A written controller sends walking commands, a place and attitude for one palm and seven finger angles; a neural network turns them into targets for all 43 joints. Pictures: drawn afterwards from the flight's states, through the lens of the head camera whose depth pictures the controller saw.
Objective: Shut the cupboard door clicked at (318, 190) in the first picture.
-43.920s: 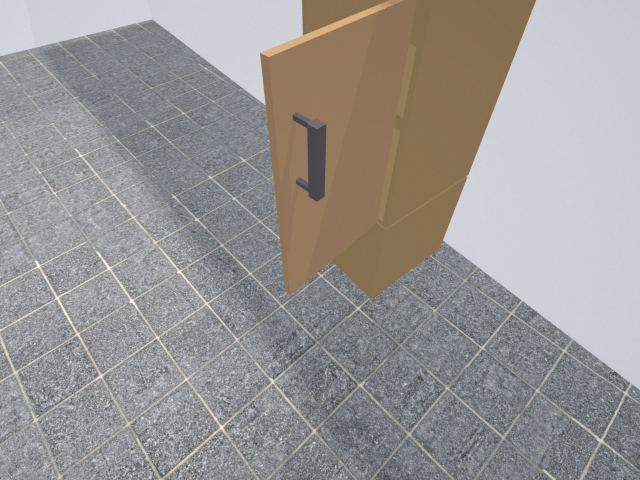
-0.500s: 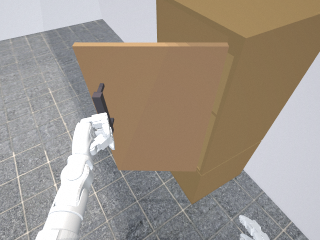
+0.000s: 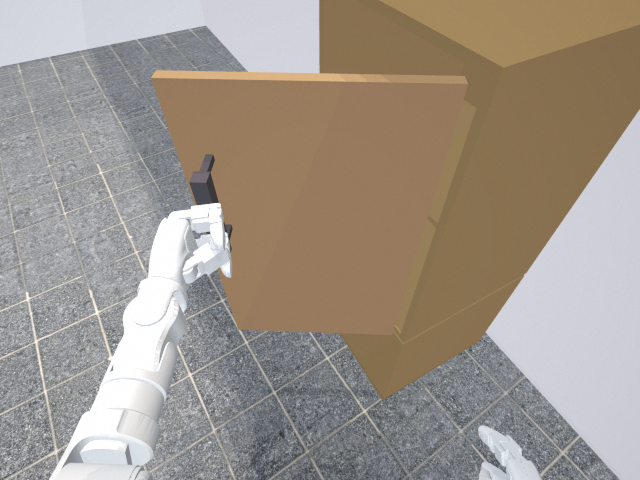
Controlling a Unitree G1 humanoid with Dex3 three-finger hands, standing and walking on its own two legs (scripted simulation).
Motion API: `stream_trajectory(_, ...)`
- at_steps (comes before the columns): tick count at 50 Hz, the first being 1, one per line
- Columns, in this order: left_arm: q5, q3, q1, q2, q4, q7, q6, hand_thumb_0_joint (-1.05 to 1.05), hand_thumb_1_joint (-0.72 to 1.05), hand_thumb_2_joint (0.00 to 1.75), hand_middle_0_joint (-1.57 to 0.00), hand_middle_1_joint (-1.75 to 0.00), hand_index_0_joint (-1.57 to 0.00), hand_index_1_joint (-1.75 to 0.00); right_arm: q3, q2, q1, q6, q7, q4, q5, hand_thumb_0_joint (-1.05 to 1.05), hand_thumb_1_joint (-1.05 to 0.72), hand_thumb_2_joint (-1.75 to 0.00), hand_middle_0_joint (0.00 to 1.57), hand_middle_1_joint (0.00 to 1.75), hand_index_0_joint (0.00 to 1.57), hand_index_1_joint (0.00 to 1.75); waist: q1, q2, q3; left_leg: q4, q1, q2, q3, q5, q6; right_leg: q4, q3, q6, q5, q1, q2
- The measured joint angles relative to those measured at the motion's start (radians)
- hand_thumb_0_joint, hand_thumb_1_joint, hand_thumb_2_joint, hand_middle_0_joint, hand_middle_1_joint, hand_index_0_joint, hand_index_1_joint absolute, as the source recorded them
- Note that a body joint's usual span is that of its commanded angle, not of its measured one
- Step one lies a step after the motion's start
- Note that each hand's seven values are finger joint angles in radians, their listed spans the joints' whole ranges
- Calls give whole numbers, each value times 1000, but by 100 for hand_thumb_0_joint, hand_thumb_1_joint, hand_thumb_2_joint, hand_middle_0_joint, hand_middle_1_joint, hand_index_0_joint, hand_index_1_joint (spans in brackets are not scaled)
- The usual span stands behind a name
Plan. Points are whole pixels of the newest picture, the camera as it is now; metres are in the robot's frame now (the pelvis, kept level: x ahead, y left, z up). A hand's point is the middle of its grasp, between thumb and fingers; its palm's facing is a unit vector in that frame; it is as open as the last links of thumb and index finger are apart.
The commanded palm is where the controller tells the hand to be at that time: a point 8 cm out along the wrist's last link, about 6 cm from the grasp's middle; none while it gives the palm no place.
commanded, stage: push the door shut along its arc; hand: left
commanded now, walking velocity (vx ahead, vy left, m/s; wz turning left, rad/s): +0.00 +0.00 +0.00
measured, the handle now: (216, 209) +0.45 +0.16 +0.09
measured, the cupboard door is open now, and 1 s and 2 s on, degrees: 59 34 23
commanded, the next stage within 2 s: pull the fist back off the door in 1.62 s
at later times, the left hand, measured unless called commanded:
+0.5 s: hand (237, 217) +0.43 +0.13 +0.10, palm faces -0.19 -0.98 -0.03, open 3.2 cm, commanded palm +0.43 +0.17 +0.09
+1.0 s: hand (257, 184) +0.50 +0.11 +0.09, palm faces -0.30 -0.96 -0.01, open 3.1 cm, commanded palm +0.50 +0.13 +0.09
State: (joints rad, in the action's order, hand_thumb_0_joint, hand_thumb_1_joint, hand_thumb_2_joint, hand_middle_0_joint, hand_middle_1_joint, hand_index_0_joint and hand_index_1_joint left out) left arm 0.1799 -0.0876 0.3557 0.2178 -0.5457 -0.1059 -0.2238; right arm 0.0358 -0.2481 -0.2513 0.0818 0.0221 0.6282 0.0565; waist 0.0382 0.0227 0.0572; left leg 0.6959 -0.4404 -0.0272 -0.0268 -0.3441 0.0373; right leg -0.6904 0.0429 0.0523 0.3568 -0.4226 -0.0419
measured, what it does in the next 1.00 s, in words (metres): stands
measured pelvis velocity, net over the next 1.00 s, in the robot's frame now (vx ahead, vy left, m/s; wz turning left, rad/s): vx -0.01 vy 0.02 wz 0.01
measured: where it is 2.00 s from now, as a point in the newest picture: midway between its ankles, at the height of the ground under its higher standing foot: outside the picture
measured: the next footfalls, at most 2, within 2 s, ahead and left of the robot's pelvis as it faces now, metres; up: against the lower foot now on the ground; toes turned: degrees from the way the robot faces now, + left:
none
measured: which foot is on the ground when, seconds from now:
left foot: down 0.00-1.00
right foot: down 0.00-1.00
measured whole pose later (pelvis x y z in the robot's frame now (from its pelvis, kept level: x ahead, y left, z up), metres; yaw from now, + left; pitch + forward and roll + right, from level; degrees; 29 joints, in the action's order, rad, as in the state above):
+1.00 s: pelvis -0.01 +0.02 -0.02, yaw +0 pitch +17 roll -2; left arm 0.15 -0.16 1.08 0.41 -1.27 -0.33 -0.30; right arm 0.03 -0.29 -0.41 0.08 0.01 0.71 0.02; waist 0.19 0.02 0.07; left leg 0.87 -0.79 -0.03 -0.02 -0.38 0.06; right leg -0.83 0.06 0.03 0.37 -0.74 -0.04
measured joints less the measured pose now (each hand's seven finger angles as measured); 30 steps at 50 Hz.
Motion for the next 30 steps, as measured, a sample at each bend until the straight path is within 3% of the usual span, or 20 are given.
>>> stream_trajectory(10, -1, -7, 158, 23, -191, -50, -40, 0, 91, 96, -130, -150, -130, -150, -5, -8, -33, -12, -3, 35, 0, 2, -91, -90, 20, 30, 21, 30, 11, -4, 0, 21, -45, -9, 8, 2, 7, -18, 9, -6, 1, -40, 9)
stream_trajectory(20, 2, -37, 342, 75, -423, -120, -85, 0, 93, 98, -130, -150, -130, -150, -5, -16, -70, -10, -3, 55, -4, 1, -91, -90, 20, 30, 21, 30, 46, -9, 0, 52, -106, -11, 7, 2, 13, -44, 11, -11, -1, -98, 13)
stream_trajectory(30, -6, -59, 471, 95, -556, -141, -120, 2, 91, 93, -130, -150, -131, -150, -9, -25, -112, -7, -13, 72, -16, 1, -91, -90, 20, 30, 21, 30, 81, -11, 8, 85, -174, -12, -1, -4, 20, -78, 5, -17, 3, -167, 15)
